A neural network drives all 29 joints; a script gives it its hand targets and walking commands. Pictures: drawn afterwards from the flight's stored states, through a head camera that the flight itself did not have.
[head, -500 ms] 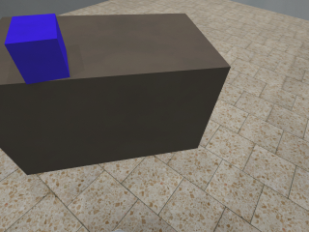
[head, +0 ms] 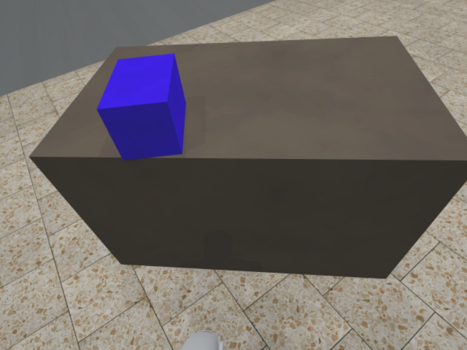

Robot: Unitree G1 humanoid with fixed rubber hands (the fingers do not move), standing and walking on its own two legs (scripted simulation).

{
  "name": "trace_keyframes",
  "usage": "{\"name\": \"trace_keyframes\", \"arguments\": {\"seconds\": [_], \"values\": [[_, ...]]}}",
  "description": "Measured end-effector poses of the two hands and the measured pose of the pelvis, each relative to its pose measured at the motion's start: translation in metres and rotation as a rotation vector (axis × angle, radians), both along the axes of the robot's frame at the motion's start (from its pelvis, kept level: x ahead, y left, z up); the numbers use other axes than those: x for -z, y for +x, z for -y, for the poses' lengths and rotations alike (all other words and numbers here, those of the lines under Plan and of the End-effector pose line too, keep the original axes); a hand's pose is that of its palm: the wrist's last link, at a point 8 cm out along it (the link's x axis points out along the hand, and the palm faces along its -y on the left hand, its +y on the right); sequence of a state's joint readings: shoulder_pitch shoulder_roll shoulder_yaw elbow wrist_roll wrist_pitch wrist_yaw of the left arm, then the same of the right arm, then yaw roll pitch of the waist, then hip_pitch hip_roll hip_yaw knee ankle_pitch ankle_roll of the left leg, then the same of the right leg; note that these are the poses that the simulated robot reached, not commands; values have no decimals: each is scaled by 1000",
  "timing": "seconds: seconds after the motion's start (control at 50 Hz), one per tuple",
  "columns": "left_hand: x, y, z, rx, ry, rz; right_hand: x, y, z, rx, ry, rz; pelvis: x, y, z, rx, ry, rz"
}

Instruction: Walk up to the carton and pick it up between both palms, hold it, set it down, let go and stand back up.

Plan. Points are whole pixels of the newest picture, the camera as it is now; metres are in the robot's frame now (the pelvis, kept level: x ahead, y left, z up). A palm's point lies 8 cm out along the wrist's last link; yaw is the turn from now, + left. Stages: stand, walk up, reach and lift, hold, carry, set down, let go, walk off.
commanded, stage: walk up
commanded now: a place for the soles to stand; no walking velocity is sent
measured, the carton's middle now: (149, 105) +0.72 +0.27 +0.03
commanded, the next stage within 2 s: none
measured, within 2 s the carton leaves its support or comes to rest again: neither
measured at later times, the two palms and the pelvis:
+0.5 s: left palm (83, 321) +0.21 +0.33 -0.11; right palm (343, 285) +0.26 -0.18 -0.10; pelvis +0.18 +0.07 +0.00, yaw +11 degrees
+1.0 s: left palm (89, 301) +0.24 +0.34 -0.12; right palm (324, 236) +0.38 -0.16 -0.11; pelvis +0.23 +0.06 -0.01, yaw +15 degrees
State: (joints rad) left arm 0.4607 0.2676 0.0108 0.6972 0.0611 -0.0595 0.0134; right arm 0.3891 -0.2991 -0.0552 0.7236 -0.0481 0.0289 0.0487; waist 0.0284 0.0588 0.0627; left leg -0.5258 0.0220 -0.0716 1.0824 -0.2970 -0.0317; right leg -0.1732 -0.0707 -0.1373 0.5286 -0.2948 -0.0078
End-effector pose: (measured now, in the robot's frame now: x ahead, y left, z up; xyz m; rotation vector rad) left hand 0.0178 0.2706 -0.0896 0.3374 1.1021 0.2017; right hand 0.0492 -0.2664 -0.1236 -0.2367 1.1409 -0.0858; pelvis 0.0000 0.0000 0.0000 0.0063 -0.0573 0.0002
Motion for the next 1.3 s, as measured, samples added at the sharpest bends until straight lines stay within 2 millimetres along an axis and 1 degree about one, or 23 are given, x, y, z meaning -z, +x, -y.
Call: {"name": "trace_keyframes", "arguments": {"seconds": [0.06, 0.14, 0.18, 0.22, 0.26, 0.28, 0.32, 0.4, 0.48, 0.54, 0.58, 0.64, 0.68, 0.76, 0.8, 0.86, 0.96, 1.1, 1.2, 1.3], "values": [[1, -10, -10, -56, -10, -60, -8, 51, -14, -60, 5, 39, -3, 20, -6, -29, 0, -7], [13, -16, -24, -122, -37, -131, -16, 124, -43, -145, 9, 107, 1, 50, -21, -67, -9, -13], [24, -13, -34, -150, -51, -162, -19, 161, -61, -181, 5, 150, 7, 68, -31, -84, -15, -16], [39, -5, -45, -164, -65, -189, -18, 194, -78, -209, -13, 209, 18, 87, -44, -99, -19, -18], [51, 10, -53, -163, -84, -208, -17, 216, -89, -213, -36, 249, 26, 101, -55, -118, -13, -4], [54, 21, -56, -160, -94, -204, -18, 222, -93, -201, -41, 252, 26, 108, -59, -127, -16, 1], [52, 52, -61, -152, -110, -160, -22, 225, -96, -178, -54, 228, 21, 121, -63, -141, -24, 7], [39, 122, -65, -120, -133, -17, -28, 221, -95, -144, -77, 140, 8, 147, -69, -168, -23, 1], [25, 177, -65, -97, -136, 66, -27, 215, -90, -112, -77, 67, 1, 173, -72, -190, -20, -10], [19, 210, -62, -84, -121, 100, -20, 216, -86, -100, -68, 14, 1, 189, -70, -205, -17, -16], [18, 229, -59, -81, -104, 117, -11, 220, -83, -96, -55, -17, 4, 198, -67, -217, -12, -15], [19, 252, -55, -85, -69, 151, 6, 235, -78, -108, -31, -45, 15, 213, -60, -233, 4, -18], [18, 260, -51, -101, -64, 159, 13, 249, -78, -131, -24, -48, 17, 218, -57, -239, -6, -15], [12, 265, -50, -148, -58, 170, 14, 277, -85, -179, -18, -25, 15, 222, -54, -255, 6, -15], [12, 262, -52, -164, -56, 165, 11, 289, -89, -195, -10, 5, 14, 222, -54, -261, 9, -19], [18, 254, -58, -188, -66, 147, 7, 304, -94, -215, -11, 62, 16, 222, -57, -271, 4, -21], [26, 234, -66, -232, -95, 91, -9, 320, -100, -231, -22, 118, 12, 226, -60, -269, -1, -24], [28, 210, -67, -261, -103, 39, -24, 349, -106, -279, -27, 175, 7, 232, -61, -270, -7, -32], [28, 202, -64, -274, -102, 14, -26, 362, -109, -295, -20, 201, 6, 235, -60, -271, -9, -34], [26, 202, -62, -275, -99, 9, -24, 364, -110, -300, -12, 196, 6, 237, -59, -272, -8, -39]]}}
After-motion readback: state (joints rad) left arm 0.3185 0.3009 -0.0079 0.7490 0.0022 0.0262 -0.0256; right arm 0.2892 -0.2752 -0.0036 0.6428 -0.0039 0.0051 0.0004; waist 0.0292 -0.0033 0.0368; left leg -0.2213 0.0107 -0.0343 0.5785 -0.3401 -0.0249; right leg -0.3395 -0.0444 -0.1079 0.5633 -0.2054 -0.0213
